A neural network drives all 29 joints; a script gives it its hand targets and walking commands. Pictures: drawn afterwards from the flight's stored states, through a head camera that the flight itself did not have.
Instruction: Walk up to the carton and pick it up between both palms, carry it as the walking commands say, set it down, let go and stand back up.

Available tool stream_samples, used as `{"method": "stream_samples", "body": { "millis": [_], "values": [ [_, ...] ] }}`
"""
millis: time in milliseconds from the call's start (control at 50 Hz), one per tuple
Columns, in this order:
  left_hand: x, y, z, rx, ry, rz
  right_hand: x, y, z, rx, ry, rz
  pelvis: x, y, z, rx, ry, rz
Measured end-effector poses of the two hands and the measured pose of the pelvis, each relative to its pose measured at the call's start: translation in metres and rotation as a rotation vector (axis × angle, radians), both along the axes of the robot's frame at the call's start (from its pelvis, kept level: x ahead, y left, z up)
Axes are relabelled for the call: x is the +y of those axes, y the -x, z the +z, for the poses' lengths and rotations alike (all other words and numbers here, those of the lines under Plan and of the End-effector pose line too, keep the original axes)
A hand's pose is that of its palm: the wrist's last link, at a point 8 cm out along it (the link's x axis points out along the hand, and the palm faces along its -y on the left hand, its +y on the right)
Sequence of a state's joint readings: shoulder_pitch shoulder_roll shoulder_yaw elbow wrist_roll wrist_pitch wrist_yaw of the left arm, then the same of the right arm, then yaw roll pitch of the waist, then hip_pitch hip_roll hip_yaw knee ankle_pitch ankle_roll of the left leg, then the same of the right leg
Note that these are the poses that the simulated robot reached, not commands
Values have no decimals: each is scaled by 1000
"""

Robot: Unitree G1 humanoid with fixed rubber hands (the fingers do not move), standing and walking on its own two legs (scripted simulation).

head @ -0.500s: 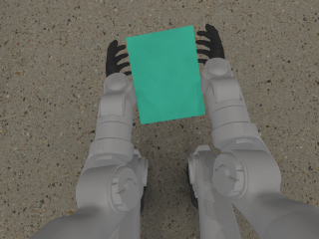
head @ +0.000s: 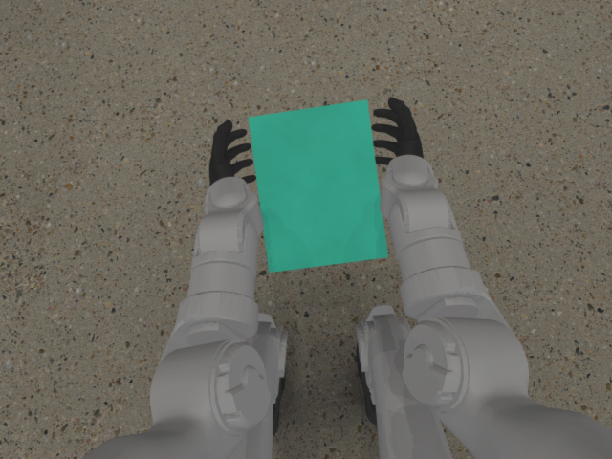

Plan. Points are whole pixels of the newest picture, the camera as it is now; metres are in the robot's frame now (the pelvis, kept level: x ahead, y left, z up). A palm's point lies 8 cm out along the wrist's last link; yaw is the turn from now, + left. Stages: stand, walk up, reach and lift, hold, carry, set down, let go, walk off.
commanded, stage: reach and lift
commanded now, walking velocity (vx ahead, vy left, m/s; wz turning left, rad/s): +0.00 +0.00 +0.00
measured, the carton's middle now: (318, 193) +0.47 +0.00 -0.13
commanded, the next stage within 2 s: none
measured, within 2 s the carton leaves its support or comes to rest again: neither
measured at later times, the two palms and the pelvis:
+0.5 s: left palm (208, 176) +0.44 +0.11 +0.03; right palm (420, 148) +0.45 -0.11 +0.03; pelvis +0.02 +0.00 +0.06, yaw +0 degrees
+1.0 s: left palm (183, 168) +0.42 +0.11 +0.10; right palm (445, 133) +0.43 -0.11 +0.10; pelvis +0.03 +0.00 +0.13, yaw -1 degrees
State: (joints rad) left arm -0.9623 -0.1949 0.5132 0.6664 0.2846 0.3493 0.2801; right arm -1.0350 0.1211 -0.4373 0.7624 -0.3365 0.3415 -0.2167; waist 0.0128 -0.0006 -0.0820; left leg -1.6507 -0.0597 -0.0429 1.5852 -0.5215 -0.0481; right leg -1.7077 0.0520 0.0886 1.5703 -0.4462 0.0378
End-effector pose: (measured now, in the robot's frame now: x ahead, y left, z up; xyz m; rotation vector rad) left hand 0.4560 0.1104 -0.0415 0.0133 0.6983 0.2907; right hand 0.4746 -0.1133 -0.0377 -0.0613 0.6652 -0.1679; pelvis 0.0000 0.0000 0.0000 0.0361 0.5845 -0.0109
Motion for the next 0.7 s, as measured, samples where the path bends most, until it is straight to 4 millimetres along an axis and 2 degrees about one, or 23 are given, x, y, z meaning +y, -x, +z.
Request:
{"method": "stream_samples", "body": {
  "millis": [700],
  "values": [
    [3, 28, 99, -15, 25, 13, 3, 28, 101, -14, -18, -18, -1, -25, 88, -143, 14, -2]
  ]
}}
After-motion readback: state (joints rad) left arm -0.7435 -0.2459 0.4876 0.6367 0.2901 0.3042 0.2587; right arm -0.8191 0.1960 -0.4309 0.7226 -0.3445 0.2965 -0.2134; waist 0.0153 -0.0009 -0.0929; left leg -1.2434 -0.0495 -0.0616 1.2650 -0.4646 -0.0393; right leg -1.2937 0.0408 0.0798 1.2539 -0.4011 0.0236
